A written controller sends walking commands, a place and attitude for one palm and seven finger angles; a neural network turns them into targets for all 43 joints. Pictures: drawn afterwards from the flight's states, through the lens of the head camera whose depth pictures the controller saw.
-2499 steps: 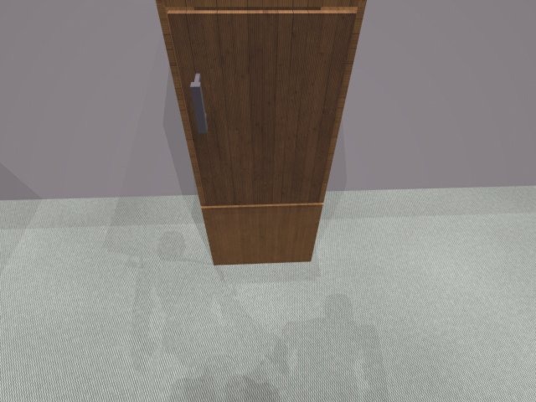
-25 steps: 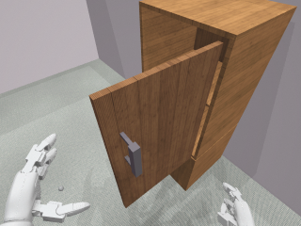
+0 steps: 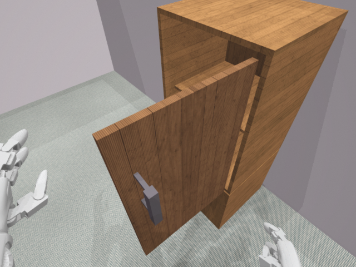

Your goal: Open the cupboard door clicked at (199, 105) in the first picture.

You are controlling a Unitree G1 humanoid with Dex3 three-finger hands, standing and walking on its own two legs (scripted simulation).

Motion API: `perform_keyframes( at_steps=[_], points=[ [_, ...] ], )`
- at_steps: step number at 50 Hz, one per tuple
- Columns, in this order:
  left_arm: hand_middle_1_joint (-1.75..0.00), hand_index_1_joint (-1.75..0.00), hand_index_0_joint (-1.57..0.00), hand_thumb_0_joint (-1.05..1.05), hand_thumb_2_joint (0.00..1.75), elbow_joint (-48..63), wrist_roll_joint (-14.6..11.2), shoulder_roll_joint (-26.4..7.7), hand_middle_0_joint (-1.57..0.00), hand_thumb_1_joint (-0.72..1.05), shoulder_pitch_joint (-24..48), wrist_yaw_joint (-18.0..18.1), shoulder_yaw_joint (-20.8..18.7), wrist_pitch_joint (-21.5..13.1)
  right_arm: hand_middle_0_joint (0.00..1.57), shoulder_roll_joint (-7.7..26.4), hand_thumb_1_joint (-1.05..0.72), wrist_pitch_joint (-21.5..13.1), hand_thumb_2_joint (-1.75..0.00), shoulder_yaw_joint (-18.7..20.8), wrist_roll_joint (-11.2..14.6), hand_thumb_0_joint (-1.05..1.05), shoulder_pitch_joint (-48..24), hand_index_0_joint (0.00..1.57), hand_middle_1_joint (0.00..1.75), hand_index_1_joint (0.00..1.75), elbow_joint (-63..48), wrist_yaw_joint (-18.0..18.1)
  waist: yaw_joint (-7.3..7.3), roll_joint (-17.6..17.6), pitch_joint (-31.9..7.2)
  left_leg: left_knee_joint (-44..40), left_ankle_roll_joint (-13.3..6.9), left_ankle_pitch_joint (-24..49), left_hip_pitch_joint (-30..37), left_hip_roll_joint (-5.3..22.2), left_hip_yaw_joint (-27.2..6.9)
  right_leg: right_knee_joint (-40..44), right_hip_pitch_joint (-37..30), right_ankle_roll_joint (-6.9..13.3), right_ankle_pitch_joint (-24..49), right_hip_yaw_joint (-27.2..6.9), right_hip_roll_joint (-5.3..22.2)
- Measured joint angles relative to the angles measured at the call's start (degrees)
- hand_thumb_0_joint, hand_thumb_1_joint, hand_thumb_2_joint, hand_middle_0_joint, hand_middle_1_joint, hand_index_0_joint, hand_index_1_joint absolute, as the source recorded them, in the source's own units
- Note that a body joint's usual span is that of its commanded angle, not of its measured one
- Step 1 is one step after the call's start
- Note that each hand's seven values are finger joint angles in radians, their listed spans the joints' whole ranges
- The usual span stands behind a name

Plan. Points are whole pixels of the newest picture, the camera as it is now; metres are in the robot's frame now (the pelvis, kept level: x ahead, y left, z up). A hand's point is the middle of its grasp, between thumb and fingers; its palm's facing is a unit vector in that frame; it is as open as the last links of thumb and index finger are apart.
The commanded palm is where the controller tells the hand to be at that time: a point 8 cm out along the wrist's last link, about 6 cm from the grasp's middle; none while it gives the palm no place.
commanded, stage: draw the hand back to the body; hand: left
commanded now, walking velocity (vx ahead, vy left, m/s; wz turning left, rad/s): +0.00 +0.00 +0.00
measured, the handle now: (148, 199) +0.24 +0.10 +0.06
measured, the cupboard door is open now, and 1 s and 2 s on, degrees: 88 88 88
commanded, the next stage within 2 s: step back with the hand held close in 0.34 s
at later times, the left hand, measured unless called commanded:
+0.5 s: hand (44, 203) +0.17 +0.25 +0.15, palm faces +0.44 -0.81 -0.40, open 7.4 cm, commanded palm +0.12 +0.29 +0.18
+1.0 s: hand out of the picture +0.10 +0.30 +0.16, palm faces +0.37 -0.77 -0.52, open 7.4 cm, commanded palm +0.05 +0.33 +0.18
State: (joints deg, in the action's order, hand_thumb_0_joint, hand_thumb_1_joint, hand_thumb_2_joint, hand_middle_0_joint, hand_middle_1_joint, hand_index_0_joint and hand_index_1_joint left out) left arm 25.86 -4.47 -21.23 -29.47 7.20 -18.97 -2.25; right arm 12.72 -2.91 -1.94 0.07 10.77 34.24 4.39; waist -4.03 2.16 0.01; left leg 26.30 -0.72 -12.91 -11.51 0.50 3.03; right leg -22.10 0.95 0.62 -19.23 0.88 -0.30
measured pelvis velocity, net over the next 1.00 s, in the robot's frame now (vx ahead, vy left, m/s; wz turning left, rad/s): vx -0.10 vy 0.03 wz -0.01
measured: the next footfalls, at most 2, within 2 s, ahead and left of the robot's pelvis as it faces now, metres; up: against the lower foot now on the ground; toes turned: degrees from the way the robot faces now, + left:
left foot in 1.26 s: -0.06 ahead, +0.14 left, +0.00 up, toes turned +2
right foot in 1.66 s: -0.26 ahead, -0.04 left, +0.00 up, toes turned +0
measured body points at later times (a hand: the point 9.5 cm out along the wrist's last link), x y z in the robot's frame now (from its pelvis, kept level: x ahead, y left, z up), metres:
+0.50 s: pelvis -0.01 -0.02 +0.00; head -0.02 -0.04 +0.45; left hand +0.14 +0.29 +0.17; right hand +0.18 -0.24 -0.09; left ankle +0.01 +0.11 -0.74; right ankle -0.08 -0.11 -0.74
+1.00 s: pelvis -0.10 +0.03 -0.01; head -0.08 +0.04 +0.44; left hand +0.08 +0.33 +0.18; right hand +0.08 -0.21 -0.08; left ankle +0.01 +0.11 -0.74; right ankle -0.08 -0.11 -0.74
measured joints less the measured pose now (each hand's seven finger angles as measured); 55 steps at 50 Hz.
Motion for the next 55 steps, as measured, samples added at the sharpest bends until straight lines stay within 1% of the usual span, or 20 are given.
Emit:
perform_keyframes(
  at_steps=[3,6,9,15,19,23,25,28,31,36,39,43,46,49,52,55],
  points=[
    [-0.31,-0.30,-0.21,0.01,0.84,-1.0,-0.2,0.7,-0.20,0.75,0.9,0.0,-0.5,-0.1,0.20,0.4,-0.90,0.4,-0.90,0.4,0.1,0.01,-0.1,0.20,0.30,0.30,0.2,-0.2,0.17,0.4,0.3,-0.5,0.2,0.2,0.4,0.2,0.0,0.5,-0.4,0.2,0.3,0.0,-0.2],
    [-0.31,-0.30,-0.21,0.01,0.86,-1.3,-0.3,1.6,-0.20,0.81,0.5,-0.3,0.3,0.0,0.20,0.8,-0.91,0.7,-0.90,0.8,0.1,0.01,-0.1,0.20,0.30,0.30,0.2,-0.4,0.36,0.7,0.4,-1.0,0.3,0.6,0.7,0.2,0.0,0.7,-0.5,0.3,0.4,0.0,-0.3],
    [-0.31,-0.30,-0.21,0.01,0.88,-1.3,-0.4,1.8,-0.20,0.85,-0.2,-0.8,1.3,-0.1,0.20,0.8,-0.91,0.9,-0.90,1.1,0.0,0.01,0.0,0.20,0.30,0.30,0.4,-0.2,0.43,0.7,0.4,-1.4,0.5,0.9,0.9,0.4,-0.1,0.9,-0.6,0.5,0.6,0.1,-0.5],
    [-0.31,-0.30,-0.22,0.01,0.89,-1.2,-0.5,0.8,-0.21,0.88,-0.7,-1.1,0.8,-0.8,0.20,0.4,-0.91,0.8,-0.90,1.2,0.2,0.01,0.1,0.20,0.30,0.30,1.0,0.2,0.19,0.4,0.6,-1.5,1.0,1.2,1.3,1.0,-0.5,1.5,-1.3,1.0,1.1,0.3,-1.1],
    [-0.31,-0.30,-0.22,0.01,0.90,-1.9,-0.6,1.3,-0.21,0.88,0.0,-0.9,0.3,-1.2,0.20,0.6,-0.91,0.7,-0.90,1.3,0.2,0.01,-0.3,0.20,0.30,0.30,1.2,0.3,0.14,0.9,1.0,-1.7,1.1,1.5,1.6,1.2,-0.7,1.9,-1.7,1.2,1.5,0.5,-1.4],
    [-0.31,-0.30,-0.21,0.01,0.90,-2.8,-0.7,1.9,-0.21,0.89,0.5,-1.0,0.7,-1.6,0.20,0.6,-0.91,0.5,-0.90,1.4,0.1,0.01,-0.7,0.20,0.30,0.30,1.3,0.4,0.13,1.3,1.3,-2.2,1.1,2.1,1.8,1.2,-0.9,2.1,-1.8,1.2,1.8,0.7,-1.4],
    [-0.31,-0.30,-0.21,0.02,0.90,-2.9,-0.6,1.6,-0.21,0.89,1.0,-1.2,0.6,-1.7,0.20,0.6,-0.91,0.6,-0.90,1.3,0.2,0.01,-0.7,0.20,0.30,0.30,1.1,0.4,0.05,1.4,1.2,-2.1,1.1,2.3,1.4,1.3,-1.1,2.3,-1.7,1.2,2.0,0.8,-1.6],
    [-0.31,-0.30,-0.22,0.02,0.90,-2.7,0.2,0.0,-0.21,0.89,1.7,-1.4,-1.6,-3.1,0.20,0.5,-0.91,2.3,-0.90,1.1,0.2,0.01,-1.7,0.20,0.30,0.30,0.7,0.2,0.66,1.4,1.3,-0.6,0.8,2.1,-0.7,2.0,-1.4,2.4,-0.3,1.0,2.8,1.1,-2.2],
    [-0.31,-0.30,-0.21,0.01,0.90,-2.1,0.6,-1.1,-0.21,0.89,1.7,-1.4,-3.0,-3.5,0.20,0.6,-0.91,4.2,-0.90,1.4,0.5,0.01,-2.6,0.20,0.30,0.30,-0.6,-0.1,1.23,1.1,1.9,-0.2,0.8,2.5,-2.3,2.3,-1.0,1.7,1.6,0.7,3.3,0.6,-2.4],
    [-0.31,-0.30,-0.21,0.01,0.90,0.0,0.7,-1.1,-0.21,0.89,-1.0,-1.5,-1.8,-2.5,0.20,1.4,-0.91,6.0,-0.90,2.3,1.0,0.01,-3.1,0.20,0.30,0.30,-3.2,-0.2,2.28,0.9,2.8,-0.3,-0.1,3.7,-4.1,2.1,0.7,-0.1,4.9,-0.3,4.0,-1.0,-1.8],
    [-0.31,-0.30,-0.22,0.01,0.90,2.0,0.5,-2.3,-0.21,0.89,-2.5,-1.5,-1.5,-2.4,0.20,1.3,-0.91,6.3,-0.90,2.6,1.2,0.01,-2.8,0.20,0.30,0.30,-4.2,0.1,2.89,0.2,3.4,-0.2,-0.7,4.5,-5.1,1.7,1.4,-1.5,6.7,-0.8,4.4,-1.5,-1.4],
    [-0.31,-0.30,-0.22,0.02,0.90,4.2,0.3,-4.7,-0.21,0.89,-3.7,-1.0,-3.1,-3.6,0.20,0.7,-0.91,5.9,-0.90,2.6,1.3,0.01,-2.0,0.20,0.30,0.30,-4.7,0.1,3.45,-0.7,3.8,0.6,-1.4,5.5,-6.8,1.5,1.6,-3.1,8.7,-1.4,5.0,-1.6,-1.1],
    [-0.31,-0.30,-0.22,0.01,0.90,4.9,0.4,-5.5,-0.21,0.89,-4.1,-0.4,-4.8,-4.9,0.20,0.3,-0.91,5.0,-0.90,2.4,1.3,0.01,-0.9,0.20,0.30,0.30,-4.8,0.0,3.70,-1.0,3.7,1.3,-2.0,6.2,-8.3,1.4,1.5,-4.2,10.3,-1.7,5.5,-1.4,-1.0],
    [-0.31,-0.30,-0.22,0.01,0.90,4.7,1.0,-4.9,-0.21,0.89,-3.8,0.2,-5.9,-6.0,0.20,0.2,-0.91,3.7,-0.90,2.3,1.1,0.01,0.2,0.20,0.30,0.30,-4.7,-0.1,3.93,-0.5,3.6,2.1,-2.7,7.0,-9.8,1.0,1.0,-6.0,12.0,-1.7,4.9,-1.3,-1.0],
    [-0.31,-0.30,-0.22,0.01,0.90,3.8,1.7,-4.0,-0.21,0.89,-2.9,0.5,-6.2,-6.6,0.20,-0.1,-0.91,2.3,-0.90,2.4,1.0,0.01,1.1,0.20,0.30,0.30,-4.3,-0.1,4.14,0.3,3.8,2.6,-3.1,7.1,-11.5,0.3,0.1,-8.7,13.4,-0.9,1.7,-1.4,-1.5],
    [-0.31,-0.30,-0.22,0.01,0.90,3.6,1.6,-2.9,-0.21,0.89,-2.6,0.8,-5.9,-6.8,0.20,-0.3,-0.90,1.4,-0.90,2.4,0.9,0.01,1.4,0.20,0.30,0.30,-3.2,-0.4,3.96,0.9,4.1,3.4,-2.7,5.7,-13.3,-0.1,-0.3,-8.5,14.3,-0.6,3.5,-1.4,-1.7]
  ],
)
